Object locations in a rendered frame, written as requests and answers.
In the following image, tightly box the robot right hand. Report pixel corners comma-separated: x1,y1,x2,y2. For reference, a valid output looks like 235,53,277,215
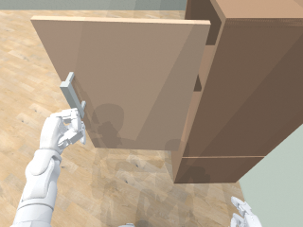
230,197,262,227

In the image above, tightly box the handle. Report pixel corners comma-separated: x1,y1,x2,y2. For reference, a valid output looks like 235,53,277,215
60,72,86,119

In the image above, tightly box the robot left hand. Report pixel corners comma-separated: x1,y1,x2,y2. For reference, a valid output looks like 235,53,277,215
39,108,86,155

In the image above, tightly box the cupboard door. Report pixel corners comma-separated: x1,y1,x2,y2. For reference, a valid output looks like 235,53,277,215
30,15,211,151

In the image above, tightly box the robot left forearm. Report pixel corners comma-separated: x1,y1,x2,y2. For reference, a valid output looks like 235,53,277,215
9,148,62,227

